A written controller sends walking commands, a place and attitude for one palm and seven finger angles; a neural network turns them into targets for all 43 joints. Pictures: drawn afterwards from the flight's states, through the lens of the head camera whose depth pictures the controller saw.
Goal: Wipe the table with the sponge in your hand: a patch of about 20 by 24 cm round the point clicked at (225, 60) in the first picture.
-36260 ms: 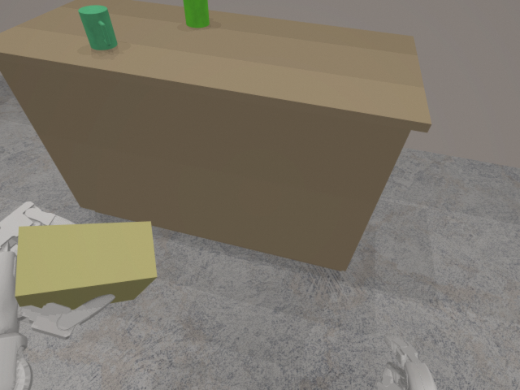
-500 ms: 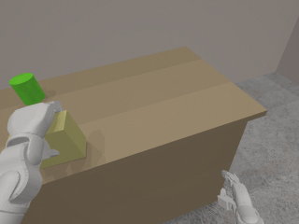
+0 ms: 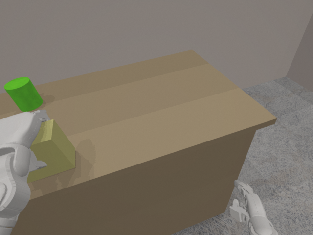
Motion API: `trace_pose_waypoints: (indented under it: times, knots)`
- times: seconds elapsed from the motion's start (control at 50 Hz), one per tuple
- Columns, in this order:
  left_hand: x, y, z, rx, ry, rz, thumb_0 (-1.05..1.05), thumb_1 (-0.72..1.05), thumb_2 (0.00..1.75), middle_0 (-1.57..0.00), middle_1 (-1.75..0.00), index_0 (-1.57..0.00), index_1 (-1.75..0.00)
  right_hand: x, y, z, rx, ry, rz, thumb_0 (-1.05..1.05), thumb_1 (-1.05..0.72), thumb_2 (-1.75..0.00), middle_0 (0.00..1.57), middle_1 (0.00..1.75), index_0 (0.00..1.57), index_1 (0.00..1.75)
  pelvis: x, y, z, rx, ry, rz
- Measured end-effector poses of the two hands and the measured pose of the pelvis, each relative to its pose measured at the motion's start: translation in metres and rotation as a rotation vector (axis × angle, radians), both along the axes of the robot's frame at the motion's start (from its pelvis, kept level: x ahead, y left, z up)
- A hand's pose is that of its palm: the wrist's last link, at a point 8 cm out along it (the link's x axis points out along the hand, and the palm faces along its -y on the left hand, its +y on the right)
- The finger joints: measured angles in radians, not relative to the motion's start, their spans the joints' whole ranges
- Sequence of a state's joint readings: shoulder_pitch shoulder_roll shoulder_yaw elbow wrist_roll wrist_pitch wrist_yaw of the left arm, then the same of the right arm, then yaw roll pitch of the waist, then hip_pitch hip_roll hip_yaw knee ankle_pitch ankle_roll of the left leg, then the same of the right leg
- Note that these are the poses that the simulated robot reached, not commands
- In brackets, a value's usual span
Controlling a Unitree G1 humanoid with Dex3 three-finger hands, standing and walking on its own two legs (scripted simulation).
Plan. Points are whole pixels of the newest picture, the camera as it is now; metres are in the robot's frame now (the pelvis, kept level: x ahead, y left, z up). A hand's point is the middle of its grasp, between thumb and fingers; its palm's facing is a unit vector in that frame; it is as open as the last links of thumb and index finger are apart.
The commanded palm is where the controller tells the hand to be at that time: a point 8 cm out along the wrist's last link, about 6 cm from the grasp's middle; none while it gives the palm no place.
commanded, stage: wipe forward along the first lane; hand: left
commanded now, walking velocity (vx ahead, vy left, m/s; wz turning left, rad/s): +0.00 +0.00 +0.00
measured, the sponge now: (42, 157) +0.23 +0.34 +0.11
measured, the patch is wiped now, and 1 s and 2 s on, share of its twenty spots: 0.10 0.35 0.40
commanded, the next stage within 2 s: slide across to the middle lane in 1.48 s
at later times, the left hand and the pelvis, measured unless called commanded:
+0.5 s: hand (37, 128) +0.27 +0.36 +0.16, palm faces +0.04 +0.00 -1.00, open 10.2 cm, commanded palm +0.26 +0.35 +0.21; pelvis -0.01 +0.01 +0.00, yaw +2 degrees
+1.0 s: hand (45, 114) +0.33 +0.38 +0.16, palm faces -0.02 +0.00 -1.00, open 10.2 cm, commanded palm +0.30 +0.37 +0.19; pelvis +0.01 +0.01 +0.00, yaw +1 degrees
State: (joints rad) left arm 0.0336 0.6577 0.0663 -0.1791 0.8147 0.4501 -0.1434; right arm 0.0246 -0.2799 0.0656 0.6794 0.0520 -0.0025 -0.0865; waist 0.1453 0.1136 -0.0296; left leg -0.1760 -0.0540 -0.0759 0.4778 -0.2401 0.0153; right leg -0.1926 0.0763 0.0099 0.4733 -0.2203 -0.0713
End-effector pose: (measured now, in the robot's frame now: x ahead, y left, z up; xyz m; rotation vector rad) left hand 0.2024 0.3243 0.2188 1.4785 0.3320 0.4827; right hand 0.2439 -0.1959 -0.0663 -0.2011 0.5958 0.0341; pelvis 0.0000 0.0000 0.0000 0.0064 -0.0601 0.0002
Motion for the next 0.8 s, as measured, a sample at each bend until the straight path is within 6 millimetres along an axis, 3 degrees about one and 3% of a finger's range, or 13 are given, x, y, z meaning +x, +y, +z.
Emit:
trace_pose_waypoints:
  times: [0.12,0.42,0.8]
  knots:
    - [0.014,0.015,-0.003,0.018,0.054,0.042,-0.01,-0.51,1.05,-0.71,-1.32,-0.73,-1.33,-0.010,-0.009,-0.007,-0.024,0.028,-0.026,0.01,-0.90,-0.90,0.20,0.30,0.20,0.30,-0.004,-0.001,0.000,-0.002,0.006,0.013]
    - [0.040,0.022,-0.002,0.020,0.060,-0.018,-0.01,-0.51,1.05,-0.71,-1.33,-0.73,-1.33,-0.045,-0.016,-0.026,-0.033,0.117,-0.071,0.01,-0.90,-0.90,0.20,0.30,0.20,0.30,-0.005,0.004,-0.001,-0.006,0.021,0.022]
    - [0.099,0.034,-0.003,0.031,0.126,-0.006,0.01,-0.52,1.06,-0.71,-1.33,-0.73,-1.34,-0.061,-0.026,-0.034,-0.045,0.206,-0.121,0.01,-0.90,-0.90,0.20,0.30,0.20,0.30,0.004,0.010,0.000,-0.011,0.076,0.022]
